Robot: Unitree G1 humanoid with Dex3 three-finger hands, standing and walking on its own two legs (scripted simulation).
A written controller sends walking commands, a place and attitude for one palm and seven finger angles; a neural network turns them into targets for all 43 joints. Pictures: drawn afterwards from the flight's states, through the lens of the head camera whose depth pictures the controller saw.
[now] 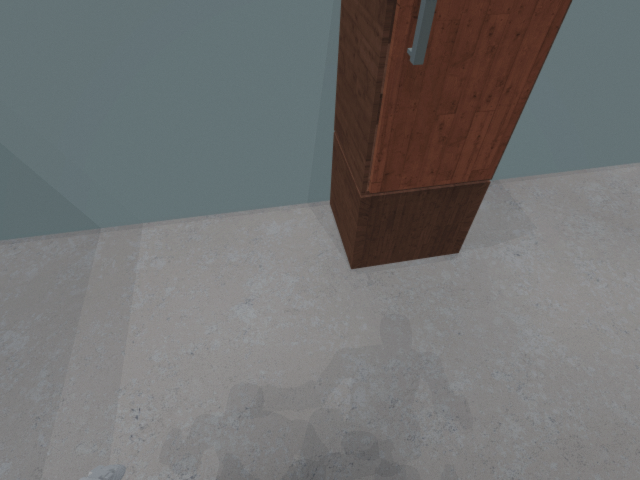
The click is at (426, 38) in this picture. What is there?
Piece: cupboard door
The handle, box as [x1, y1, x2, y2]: [407, 0, 436, 64]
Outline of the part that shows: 436,0 421,0 413,45 411,48 407,49 407,52 410,55 410,61 413,64 422,64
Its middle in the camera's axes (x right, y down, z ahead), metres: +0.22 -0.47 +0.86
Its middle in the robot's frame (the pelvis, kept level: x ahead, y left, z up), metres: +0.99 -0.16 +0.16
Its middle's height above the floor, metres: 0.93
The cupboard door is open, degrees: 0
